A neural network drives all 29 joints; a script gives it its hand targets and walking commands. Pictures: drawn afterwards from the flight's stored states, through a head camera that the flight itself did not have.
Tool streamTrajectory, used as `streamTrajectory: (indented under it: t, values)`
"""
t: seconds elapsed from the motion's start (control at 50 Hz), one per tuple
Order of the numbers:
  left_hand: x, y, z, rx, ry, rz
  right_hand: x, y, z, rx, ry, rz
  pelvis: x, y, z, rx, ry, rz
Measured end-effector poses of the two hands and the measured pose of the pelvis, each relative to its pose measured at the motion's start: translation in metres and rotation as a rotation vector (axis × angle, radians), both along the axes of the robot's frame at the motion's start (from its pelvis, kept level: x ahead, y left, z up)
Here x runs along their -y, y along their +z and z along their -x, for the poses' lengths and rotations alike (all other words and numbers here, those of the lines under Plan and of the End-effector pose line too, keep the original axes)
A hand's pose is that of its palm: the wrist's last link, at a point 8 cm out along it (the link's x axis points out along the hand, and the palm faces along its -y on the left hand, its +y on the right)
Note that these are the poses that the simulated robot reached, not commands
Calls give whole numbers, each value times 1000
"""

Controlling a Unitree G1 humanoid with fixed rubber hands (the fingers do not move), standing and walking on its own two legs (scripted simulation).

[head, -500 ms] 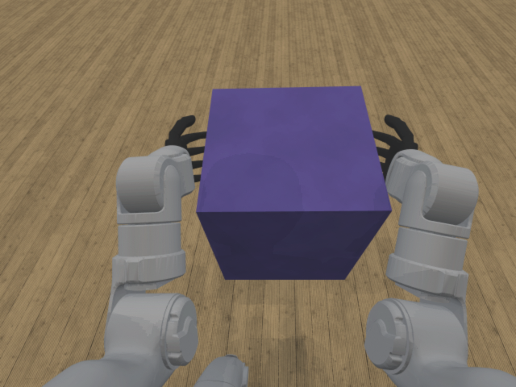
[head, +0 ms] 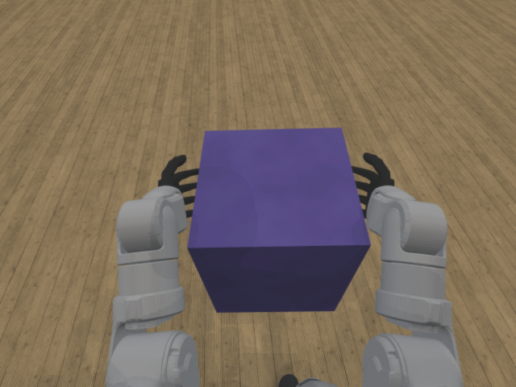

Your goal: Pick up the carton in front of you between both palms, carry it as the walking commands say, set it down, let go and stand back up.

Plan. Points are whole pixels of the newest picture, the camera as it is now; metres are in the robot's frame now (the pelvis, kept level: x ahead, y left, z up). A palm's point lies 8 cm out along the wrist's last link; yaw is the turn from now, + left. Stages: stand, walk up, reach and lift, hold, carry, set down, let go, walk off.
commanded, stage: carry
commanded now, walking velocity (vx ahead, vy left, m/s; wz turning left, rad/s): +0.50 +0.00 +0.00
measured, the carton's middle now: (274, 227) +0.35 -0.01 +0.05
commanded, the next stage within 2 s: none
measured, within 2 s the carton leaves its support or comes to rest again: neither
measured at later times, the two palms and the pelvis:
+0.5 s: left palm (188, 120) +0.55 +0.15 +0.11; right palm (343, 121) +0.56 -0.15 +0.11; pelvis +0.31 +0.00 +0.00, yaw +1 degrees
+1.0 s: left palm (207, 47) +0.86 +0.14 +0.11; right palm (324, 48) +0.86 -0.16 +0.11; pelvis +0.62 -0.01 -0.01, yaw +0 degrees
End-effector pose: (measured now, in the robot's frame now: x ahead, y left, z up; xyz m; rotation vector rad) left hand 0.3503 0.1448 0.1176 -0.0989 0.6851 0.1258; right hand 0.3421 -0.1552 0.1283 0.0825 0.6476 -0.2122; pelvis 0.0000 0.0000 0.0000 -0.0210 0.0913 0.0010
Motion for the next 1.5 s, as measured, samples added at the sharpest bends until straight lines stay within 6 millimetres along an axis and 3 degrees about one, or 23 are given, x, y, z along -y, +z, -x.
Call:
streamTrajectory:
  t: [0.08, 0.2, 0.28, 0.4, 0.48, 0.58, 0.64, 0.74, 0.86, 0.96, 1.06, 1.12, 1.18, 1.36, 1.5]
  values:
    - [9, -15, -35, 16, 38, -34, 9, -22, -48, 16, 41, -25, 15, -14, -52, 18, 24, -16]
    - [11, -33, -55, -66, 104, -13, 10, -44, -83, -65, 51, -82, 25, 7, -113, 10, 27, -58]
    - [10, -22, -82, -41, 80, -55, 9, -40, -108, -40, 85, -52, 25, 14, -157, 8, 24, -70]
    - [10, 1, -143, 49, 29, -77, 9, -17, -158, 50, 63, -33, 14, 13, -232, 12, 15, -59]
    - [2, -1, -190, 70, 6, -79, 1, -16, -200, 69, 50, -19, 2, 2, -293, 20, 13, -52]
    - [-21, -30, -257, 48, 9, -47, -22, -33, -269, 47, 58, 18, -18, -21, -369, 45, -5, -57]
    - [-28, -39, -289, -17, 4, -35, -29, -40, -300, -19, 53, 28, -25, -15, -399, 44, -23, -48]
    - [-27, -31, -341, -47, -29, -49, -28, -35, -343, -50, 23, 16, -30, 3, -448, 40, -20, -29]
    - [-19, -19, -407, 1, -14, -44, -20, -20, -413, -2, 37, 24, -20, 9, -517, 39, -13, -29]
    - [-3, -4, -474, 80, 12, -57, -4, -10, -486, 78, 59, 12, 1, 2, -588, 45, -10, -42]
    - [26, -14, -554, 72, 13, -98, 25, -32, -568, 71, 61, -30, 28, -17, -665, 45, 12, -25]
    - [34, -26, -585, -31, 24, -101, 33, -46, -603, -30, 74, -38, 39, -8, -695, 32, 29, -38]
    - [37, -26, -611, -68, 41, -102, 36, -45, -635, -66, 92, -41, 46, 4, -725, 23, 32, -50]
    - [38, -2, -717, 34, 40, -95, 37, -18, -740, 36, 87, -31, 45, 13, -833, 23, 16, -51]
    - [20, -18, -826, 54, 8, -65, 20, -25, -839, 54, 55, 1, 23, -7, -939, 42, 13, -30]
